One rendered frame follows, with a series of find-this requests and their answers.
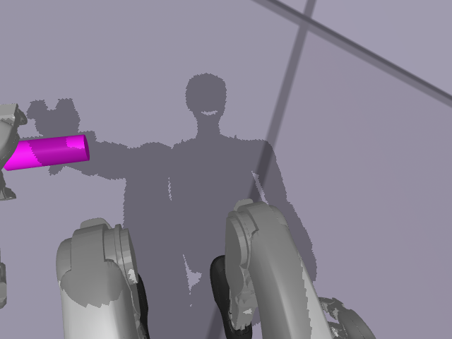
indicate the right robot hand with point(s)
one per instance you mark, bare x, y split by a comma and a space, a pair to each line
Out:
350, 325

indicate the right robot foot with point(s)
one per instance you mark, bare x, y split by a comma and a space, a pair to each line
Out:
221, 293

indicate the bottle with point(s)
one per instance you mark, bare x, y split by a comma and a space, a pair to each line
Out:
49, 151

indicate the left robot hand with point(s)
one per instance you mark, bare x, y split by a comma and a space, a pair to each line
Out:
10, 119

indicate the left robot foot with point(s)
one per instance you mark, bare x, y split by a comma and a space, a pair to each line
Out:
143, 307

